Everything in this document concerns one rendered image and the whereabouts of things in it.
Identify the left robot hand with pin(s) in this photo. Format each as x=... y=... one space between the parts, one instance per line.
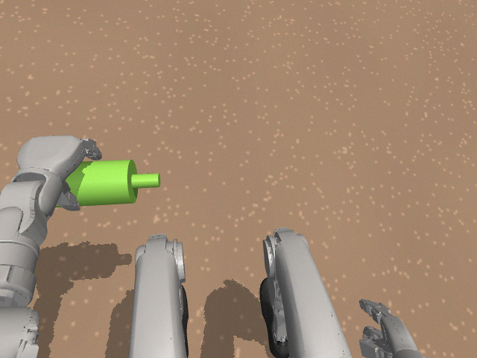
x=60 y=155

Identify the right robot foot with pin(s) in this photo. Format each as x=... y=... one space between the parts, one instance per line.
x=277 y=348

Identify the bottle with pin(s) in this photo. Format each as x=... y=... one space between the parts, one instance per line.
x=108 y=182

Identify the right robot hand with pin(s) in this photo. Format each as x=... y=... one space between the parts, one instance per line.
x=393 y=337

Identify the left robot arm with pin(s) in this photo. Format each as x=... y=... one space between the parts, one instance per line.
x=26 y=204

